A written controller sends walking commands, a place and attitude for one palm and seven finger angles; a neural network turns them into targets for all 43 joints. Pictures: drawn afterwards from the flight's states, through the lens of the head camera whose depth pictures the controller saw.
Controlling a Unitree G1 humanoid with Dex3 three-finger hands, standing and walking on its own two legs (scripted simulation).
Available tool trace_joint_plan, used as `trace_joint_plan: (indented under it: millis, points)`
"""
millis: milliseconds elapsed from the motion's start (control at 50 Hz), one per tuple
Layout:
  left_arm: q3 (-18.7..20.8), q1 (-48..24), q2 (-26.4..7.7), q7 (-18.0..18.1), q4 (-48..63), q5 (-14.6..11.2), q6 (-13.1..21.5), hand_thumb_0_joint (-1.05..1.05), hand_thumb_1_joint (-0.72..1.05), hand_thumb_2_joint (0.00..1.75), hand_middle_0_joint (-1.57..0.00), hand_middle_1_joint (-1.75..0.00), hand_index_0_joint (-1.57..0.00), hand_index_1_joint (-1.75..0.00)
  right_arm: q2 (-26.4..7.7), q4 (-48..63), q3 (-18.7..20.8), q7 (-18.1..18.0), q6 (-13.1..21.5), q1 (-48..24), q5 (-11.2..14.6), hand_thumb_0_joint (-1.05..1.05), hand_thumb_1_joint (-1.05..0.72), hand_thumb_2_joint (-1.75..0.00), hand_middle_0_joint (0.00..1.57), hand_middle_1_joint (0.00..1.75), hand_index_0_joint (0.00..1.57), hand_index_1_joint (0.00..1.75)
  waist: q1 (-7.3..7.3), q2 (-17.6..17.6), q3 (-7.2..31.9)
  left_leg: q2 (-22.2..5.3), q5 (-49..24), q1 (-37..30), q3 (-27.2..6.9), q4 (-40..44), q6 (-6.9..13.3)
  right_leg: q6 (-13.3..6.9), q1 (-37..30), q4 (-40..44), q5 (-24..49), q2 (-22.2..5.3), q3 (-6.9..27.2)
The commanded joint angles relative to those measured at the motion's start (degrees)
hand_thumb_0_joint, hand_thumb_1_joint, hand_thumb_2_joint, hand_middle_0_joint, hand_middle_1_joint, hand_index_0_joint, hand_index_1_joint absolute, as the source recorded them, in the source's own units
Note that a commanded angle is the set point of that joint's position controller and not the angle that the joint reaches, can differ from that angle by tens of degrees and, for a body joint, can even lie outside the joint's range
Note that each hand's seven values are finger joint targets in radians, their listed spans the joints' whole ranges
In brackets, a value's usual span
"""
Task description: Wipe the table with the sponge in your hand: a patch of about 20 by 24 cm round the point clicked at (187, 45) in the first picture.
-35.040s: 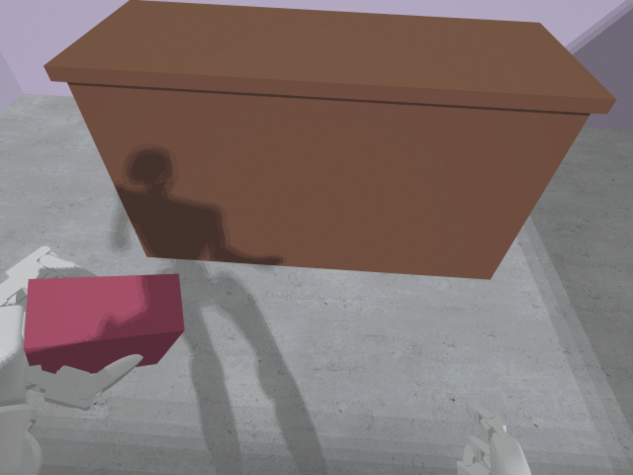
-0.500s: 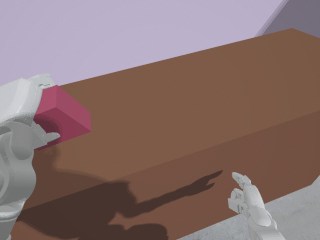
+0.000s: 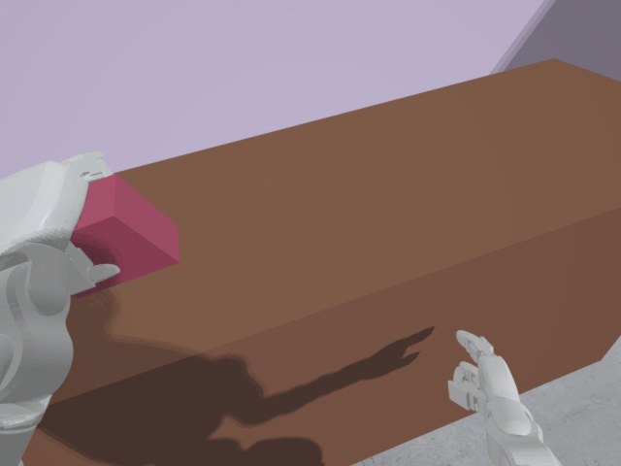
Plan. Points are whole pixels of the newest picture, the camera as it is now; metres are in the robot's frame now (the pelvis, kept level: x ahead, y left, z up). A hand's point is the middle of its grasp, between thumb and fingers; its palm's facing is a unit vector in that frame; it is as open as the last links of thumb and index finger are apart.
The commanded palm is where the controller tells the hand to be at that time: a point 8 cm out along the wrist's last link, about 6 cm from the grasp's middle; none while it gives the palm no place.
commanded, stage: move the sponge above the wiping area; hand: left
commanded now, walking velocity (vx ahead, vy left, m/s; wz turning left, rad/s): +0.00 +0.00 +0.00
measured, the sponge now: (106, 248) +0.26 +0.28 +0.20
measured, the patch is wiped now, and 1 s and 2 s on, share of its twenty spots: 0.00 0.00 0.00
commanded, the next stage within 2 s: none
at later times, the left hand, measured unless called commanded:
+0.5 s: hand (88, 232) +0.26 +0.29 +0.23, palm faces +0.29 -0.04 -0.96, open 9.8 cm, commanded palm +0.20 +0.29 +0.29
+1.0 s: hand (83, 241) +0.26 +0.31 +0.21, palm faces +0.25 -0.06 -0.97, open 9.8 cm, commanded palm +0.21 +0.30 +0.28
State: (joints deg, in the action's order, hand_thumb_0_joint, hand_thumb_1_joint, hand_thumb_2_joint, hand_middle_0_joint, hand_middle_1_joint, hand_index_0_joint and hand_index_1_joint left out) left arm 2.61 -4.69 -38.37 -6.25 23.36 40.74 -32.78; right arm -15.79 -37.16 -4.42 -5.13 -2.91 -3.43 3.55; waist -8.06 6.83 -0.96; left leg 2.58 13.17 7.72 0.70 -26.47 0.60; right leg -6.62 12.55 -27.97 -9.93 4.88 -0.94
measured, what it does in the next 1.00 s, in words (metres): stands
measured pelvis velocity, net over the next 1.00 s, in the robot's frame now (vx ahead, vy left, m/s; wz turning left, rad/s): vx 0.01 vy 0.02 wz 0.01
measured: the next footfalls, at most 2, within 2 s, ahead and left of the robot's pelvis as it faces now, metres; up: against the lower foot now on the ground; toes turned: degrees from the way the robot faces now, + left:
none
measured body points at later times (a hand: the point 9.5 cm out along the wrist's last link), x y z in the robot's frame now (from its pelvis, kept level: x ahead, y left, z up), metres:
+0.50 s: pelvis +0.00 +0.00 +0.00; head -0.02 -0.06 +0.44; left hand +0.24 +0.29 +0.28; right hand +0.28 -0.18 -0.07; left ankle +0.02 +0.12 -0.74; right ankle +0.06 -0.04 -0.74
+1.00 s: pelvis +0.01 +0.02 +0.00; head -0.01 -0.04 +0.45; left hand +0.24 +0.31 +0.26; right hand +0.29 -0.16 -0.06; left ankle +0.02 +0.12 -0.74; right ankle +0.06 -0.04 -0.74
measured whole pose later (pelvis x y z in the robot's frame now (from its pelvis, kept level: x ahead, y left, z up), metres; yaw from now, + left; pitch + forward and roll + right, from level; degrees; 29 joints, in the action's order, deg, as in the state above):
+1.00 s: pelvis +0.01 +0.02 +0.00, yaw +1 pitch -5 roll +2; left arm -0.1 -6.1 -36.1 -7.8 16.9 44.9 -31.7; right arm -15.2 -38.1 -4.6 -5.1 -1.5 -2.7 3.4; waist -8.5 6.3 -1.1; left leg 3.8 12.4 7.1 0.2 -24.3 1.8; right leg -5.5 12.1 -26.7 -9.9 3.7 -0.9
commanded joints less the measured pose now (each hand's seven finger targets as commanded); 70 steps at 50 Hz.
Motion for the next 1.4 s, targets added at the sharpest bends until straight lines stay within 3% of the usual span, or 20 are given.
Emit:
trace_joint_plan:
  millis: [0,40,60,140,300,340,380,500,560,700,740,820,840,920,940,1080,1140,1200,1240,1380]
  points:
    - [10.58,-19.86,-15.94,2.74,4.70,2.99,0.93,0.00,0.10,1.30,-1.20,-1.60,-1.20,-1.60,-4.25,10.23,1.78,-0.48,3.23,-14.79,0.01,0.00,-0.90,-0.90,0.20,0.30,0.20,0.30,0.17,-4.16,10.46,-0.97,-4.91,3.86,-4.87,1.97,0.49,2.39,-6.82,9.45,-11.50,-8.43,16.88]
    - [12.90,-20.55,-18.86,3.05,5.59,3.71,1.12,0.00,0.10,1.30,-1.20,-1.60,-1.20,-1.60,-3.72,11.06,1.35,-0.47,3.99,-17.07,0.63,0.00,-0.90,-0.90,0.20,0.30,0.20,0.30,-0.59,-3.73,12.12,-0.87,-4.85,3.41,-4.69,1.38,0.62,1.72,-6.92,9.69,-13.67,-8.29,19.32]
    - [10.39,-20.81,-16.20,2.73,3.94,3.19,0.92,0.00,0.10,1.30,-1.20,-1.60,-1.20,-1.60,-4.22,10.71,1.70,-0.56,3.56,-16.01,-0.07,0.00,-0.90,-0.90,0.20,0.30,0.20,0.30,0.02,-3.13,12.06,-0.99,-4.94,4.39,-4.67,1.24,0.55,2.04,-8.32,9.43,-12.80,-8.94,17.78]
    - [10.99,-22.22,-17.33,2.36,4.38,4.07,1.62,0.00,0.10,1.30,-1.20,-1.60,-1.20,-1.60,-3.50,11.00,1.39,-0.46,4.34,-17.32,0.72,0.00,-0.90,-0.90,0.20,0.30,0.20,0.30,-0.15,-3.56,12.60,-0.86,-4.69,3.53,-4.64,0.83,0.55,1.72,-7.03,9.85,-14.38,-8.88,19.88]
    - [10.53,-18.24,-15.69,1.83,4.57,3.99,2.49,0.00,0.10,1.30,-1.20,-1.60,-1.20,-1.60,-4.03,10.42,2.17,-0.37,4.29,-14.70,-0.36,0.00,-0.90,-0.90,0.20,0.30,0.20,0.30,-0.41,-5.07,12.36,-1.05,-6.48,3.57,-4.93,1.75,0.65,2.42,-8.18,8.21,-8.75,-8.62,16.07]
    - [12.95,-19.63,-18.55,2.34,5.35,4.67,2.48,0.00,0.10,1.30,-1.20,-1.60,-1.20,-1.60,-3.66,10.89,1.66,-0.34,4.91,-16.79,0.21,0.00,-0.90,-0.90,0.20,0.30,0.20,0.30,-0.91,-4.10,12.57,-0.98,-5.99,3.39,-5.18,1.62,0.57,1.52,-7.60,8.48,-10.77,-8.31,18.85]
    - [10.49,-18.91,-15.44,2.22,5.00,4.38,2.71,0.00,0.10,1.30,-1.20,-1.60,-1.20,-1.60,-3.84,10.30,1.99,-0.19,4.26,-14.88,-0.12,0.00,-0.90,-0.90,0.20,0.30,0.20,0.30,-0.38,-3.17,12.16,-0.90,-6.74,3.03,-4.98,2.29,0.51,2.19,-7.71,8.02,-7.96,-8.33,15.56]
    - [10.01,-18.46,-15.06,1.85,1.83,4.22,2.88,0.00,0.10,1.30,-1.20,-1.60,-1.20,-1.60,-4.23,9.94,2.09,-0.38,4.43,-14.11,-0.19,0.00,-0.90,-0.90,0.20,0.30,0.20,0.30,-0.27,-4.99,11.71,-1.00,-5.52,3.77,-5.12,2.73,0.53,2.44,-7.70,7.91,-7.98,-8.18,14.65]
    - [8.17,-20.48,-13.34,1.72,3.27,4.41,2.86,0.00,0.10,1.30,-1.20,-1.60,-1.20,-1.60,-3.95,10.10,2.01,-0.47,5.22,-14.76,-0.24,0.00,-0.90,-0.90,0.20,0.30,0.20,0.30,-0.27,-1.94,14.20,-0.96,-6.16,2.62,-5.06,3.05,0.67,1.91,-8.84,7.02,-6.85,-7.94,13.57]
    - [10.12,-16.25,-14.74,1.46,4.98,5.71,2.56,0.00,0.10,1.30,-1.20,-1.60,-1.20,-1.60,-3.89,9.79,1.96,-0.17,4.77,-13.98,-0.60,0.00,-0.90,-0.90,0.20,0.30,0.20,0.30,-0.90,-4.23,13.52,-1.11,-8.90,2.25,-5.53,4.27,0.62,1.98,-9.72,5.95,-0.76,-7.11,12.02]
    - [11.51,-18.94,-16.76,1.61,6.84,5.89,2.35,0.00,0.10,1.30,-1.20,-1.60,-1.20,-1.60,-3.42,10.53,1.30,-0.10,5.09,-16.60,0.14,0.00,-0.90,-0.90,0.20,0.30,0.20,0.30,-0.93,-3.41,13.30,-1.03,-8.03,1.81,-5.78,4.20,0.63,1.30,-8.56,6.72,-3.40,-6.71,14.57]
    - [8.39,-18.62,-13.30,1.38,4.29,5.83,2.22,0.00,0.10,1.30,-1.20,-1.60,-1.20,-1.60,-3.63,9.64,1.63,-0.19,4.28,-13.97,-0.24,0.00,-0.90,-0.90,0.20,0.30,0.20,0.30,-0.38,-3.33,11.89,-1.04,-7.35,1.76,-5.66,5.36,0.52,2.13,-7.96,6.93,-2.58,-6.61,11.08]
    - [7.89,-21.03,-13.34,1.42,4.82,6.07,1.87,0.00,0.10,1.30,-1.20,-1.60,-1.20,-1.60,-3.10,10.53,0.95,-0.23,5.19,-16.56,0.36,0.00,-0.90,-0.90,0.20,0.30,0.20,0.30,-0.49,-2.40,11.61,-1.06,-6.35,1.43,-5.78,5.01,0.63,1.16,-6.89,7.53,-5.28,-6.53,13.69]
    - [6.75,-19.07,-12.28,0.77,4.25,6.43,2.05,0.00,0.10,1.30,-1.20,-1.60,-1.20,-1.60,-3.64,10.01,1.53,-0.20,4.53,-14.32,-0.11,0.00,-0.90,-0.90,0.20,0.30,0.20,0.30,-0.31,-2.89,13.20,-0.91,-7.50,1.72,-5.87,5.60,0.57,2.01,-9.06,6.69,-1.86,-6.67,10.90]
    - [7.64,-20.89,-13.51,0.95,5.82,6.89,1.94,0.00,0.10,1.30,-1.20,-1.60,-1.20,-1.60,-3.08,10.82,0.95,-0.22,5.46,-16.68,0.43,0.00,-0.90,-0.90,0.20,0.30,0.20,0.30,-0.68,-1.63,14.17,-0.91,-7.47,1.01,-6.06,5.23,0.73,0.99,-8.71,6.65,-3.39,-6.30,13.39]
    - [8.69,-18.54,-14.55,0.72,1.62,7.24,2.01,0.00,0.10,1.30,-1.20,-1.60,-1.20,-1.60,-4.01,9.35,1.52,-0.13,4.83,-13.59,-0.28,0.00,-0.90,-0.90,0.20,0.30,0.20,0.30,-0.26,-3.74,12.92,-0.97,-7.98,2.87,-5.85,4.86,0.56,1.76,-9.41,6.68,-1.77,-6.81,12.25]
    - [8.66,-20.62,-15.00,0.62,4.76,7.18,2.13,0.00,0.10,1.30,-1.20,-1.60,-1.20,-1.60,-3.21,10.60,1.01,-0.17,5.42,-16.85,0.25,0.00,-0.90,-0.90,0.20,0.30,0.20,0.30,-0.75,-0.71,13.82,-0.79,-7.65,1.69,-6.09,4.81,0.72,0.97,-9.20,6.89,-3.18,-6.50,14.19]
    - [6.69,-20.17,-13.05,0.34,-1.16,7.44,2.41,0.00,0.10,1.30,-1.20,-1.60,-1.20,-1.60,-4.16,8.87,1.65,-0.33,5.19,-13.09,-0.25,0.00,-0.90,-0.90,0.20,0.30,0.20,0.30,0.02,-3.56,11.87,-0.97,-6.59,2.55,-6.33,5.57,0.69,1.78,-8.20,7.21,-3.12,-6.54,11.07]
    - [7.46,-21.98,-14.46,0.39,2.20,8.01,2.74,0.00,0.10,1.30,-1.20,-1.60,-1.20,-1.60,-3.38,10.19,1.08,-0.37,6.07,-16.18,0.32,0.00,-0.90,-0.90,0.20,0.30,0.20,0.30,-0.73,-2.20,14.43,-0.74,-7.10,1.51,-6.50,5.08,0.90,0.84,-9.22,6.87,-3.78,-6.38,13.95]
    - [7.09,-17.68,-12.70,0.29,2.14,8.18,2.97,0.00,0.10,1.30,-1.20,-1.60,-1.20,-1.60,-3.74,9.05,1.69,0.29,5.51,-13.30,-0.28,0.00,-0.90,-0.90,0.20,0.30,0.20,0.30,-0.47,-2.91,14.74,-0.88,-10.28,1.66,-6.44,5.37,0.68,1.50,-10.42,5.76,1.99,-6.45,10.80]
